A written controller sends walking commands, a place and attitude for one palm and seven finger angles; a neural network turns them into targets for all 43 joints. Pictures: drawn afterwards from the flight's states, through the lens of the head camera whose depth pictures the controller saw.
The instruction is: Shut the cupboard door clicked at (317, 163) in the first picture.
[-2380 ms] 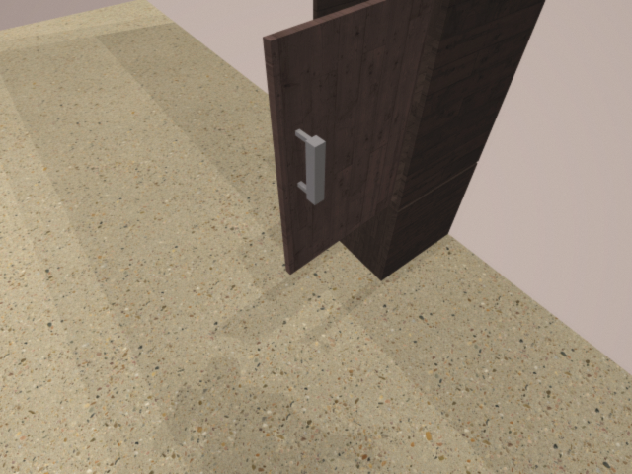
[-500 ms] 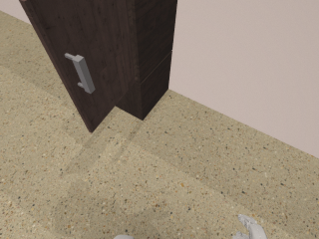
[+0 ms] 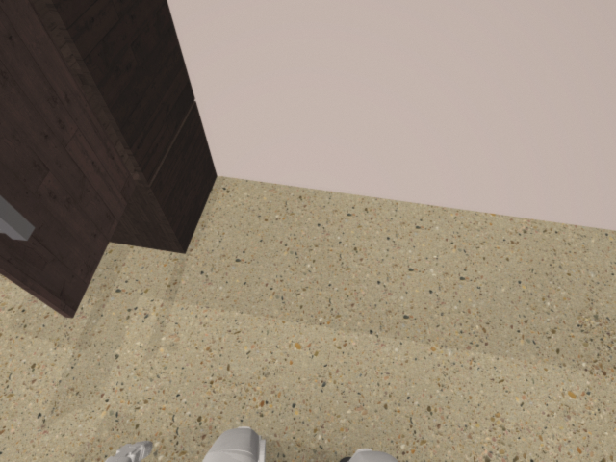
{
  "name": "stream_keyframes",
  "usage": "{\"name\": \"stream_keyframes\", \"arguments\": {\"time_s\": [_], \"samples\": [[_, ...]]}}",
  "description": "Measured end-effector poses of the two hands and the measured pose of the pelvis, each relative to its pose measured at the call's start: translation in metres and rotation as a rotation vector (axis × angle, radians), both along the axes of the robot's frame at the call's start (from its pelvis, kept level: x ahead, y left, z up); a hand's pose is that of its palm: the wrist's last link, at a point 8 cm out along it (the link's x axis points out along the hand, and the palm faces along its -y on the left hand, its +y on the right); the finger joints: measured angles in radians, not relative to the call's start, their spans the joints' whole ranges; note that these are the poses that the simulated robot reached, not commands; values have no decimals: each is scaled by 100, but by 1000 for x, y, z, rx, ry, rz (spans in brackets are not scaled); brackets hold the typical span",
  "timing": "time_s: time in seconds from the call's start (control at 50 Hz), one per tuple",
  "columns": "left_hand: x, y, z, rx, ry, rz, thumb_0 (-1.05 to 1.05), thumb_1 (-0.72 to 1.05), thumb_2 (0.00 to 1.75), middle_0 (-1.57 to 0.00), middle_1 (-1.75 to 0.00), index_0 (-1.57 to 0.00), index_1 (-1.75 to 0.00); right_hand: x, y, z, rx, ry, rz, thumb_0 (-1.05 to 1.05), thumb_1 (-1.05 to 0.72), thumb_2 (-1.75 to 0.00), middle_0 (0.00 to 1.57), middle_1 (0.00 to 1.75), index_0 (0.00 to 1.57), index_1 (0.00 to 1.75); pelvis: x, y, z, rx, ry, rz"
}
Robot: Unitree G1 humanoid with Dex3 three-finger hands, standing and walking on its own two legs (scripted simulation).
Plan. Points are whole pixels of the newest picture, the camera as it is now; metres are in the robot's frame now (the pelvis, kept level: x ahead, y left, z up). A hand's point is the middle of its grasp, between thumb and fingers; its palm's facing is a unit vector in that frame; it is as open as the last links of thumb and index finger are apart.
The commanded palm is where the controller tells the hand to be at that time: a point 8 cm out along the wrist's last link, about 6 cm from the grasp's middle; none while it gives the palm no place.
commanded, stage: walk around to get in front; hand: left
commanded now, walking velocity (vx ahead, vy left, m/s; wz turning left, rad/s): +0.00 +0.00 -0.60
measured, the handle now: out of the picture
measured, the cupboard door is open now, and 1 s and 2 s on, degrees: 94 94 94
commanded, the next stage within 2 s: none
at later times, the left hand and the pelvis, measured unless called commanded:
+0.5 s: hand (212, 426) +0.17 +0.15 -0.15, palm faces -0.30 -0.91 -0.29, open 7.4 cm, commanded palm none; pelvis +0.01 -0.03 -0.01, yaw -18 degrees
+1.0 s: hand (260, 394) +0.22 +0.09 -0.16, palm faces -0.54 -0.81 -0.22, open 7.4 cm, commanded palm none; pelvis +0.02 -0.04 +0.01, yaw -36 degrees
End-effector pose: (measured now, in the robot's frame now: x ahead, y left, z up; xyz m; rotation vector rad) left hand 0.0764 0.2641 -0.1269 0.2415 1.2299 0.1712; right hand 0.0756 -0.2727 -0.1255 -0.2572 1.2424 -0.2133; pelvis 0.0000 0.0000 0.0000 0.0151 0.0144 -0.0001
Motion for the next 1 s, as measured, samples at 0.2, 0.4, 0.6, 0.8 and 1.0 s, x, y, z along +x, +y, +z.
{"name": "stream_keyframes", "arguments": {"time_s": [0.2,0.4,0.6,0.8,1.0], "samples": [[42,-6,-15,-87,-9,-113,1,90,90,-20,-30,-20,-30,-40,25,12,-19,-32,-93,0,-91,-90,20,30,20,30,2,16,-1,-29,-2,-121],[91,-39,8,-46,-44,-258,1,90,90,-20,-30,-20,-30,-94,13,0,48,34,-241,0,-90,-90,20,30,20,30,7,-8,4,-39,11,-251],[96,-80,11,12,-8,-365,1,90,90,-20,-30,-20,-30,-104,-28,-8,49,13,-390,1,-91,-90,20,30,20,30,6,-30,4,6,5,-379],[115,-89,-16,-52,54,-440,1,90,90,-20,-30,-20,-30,-79,-25,10,-27,-133,-451,0,-91,-90,20,30,20,30,22,-21,-4,-17,19,-500],[163,-131,3,-63,-1,-589,1,90,90,-20,-30,-20,-30,-136,-11,10,9,-41,-553,0,-90,-90,20,30,20,30,20,-37,7,-47,16,-623]]}}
